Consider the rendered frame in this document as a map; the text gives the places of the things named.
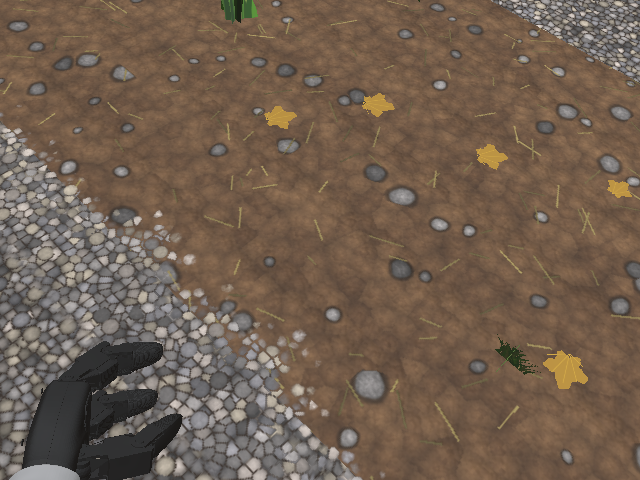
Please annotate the robot left hand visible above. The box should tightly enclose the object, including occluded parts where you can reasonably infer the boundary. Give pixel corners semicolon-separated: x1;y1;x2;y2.
21;341;183;480

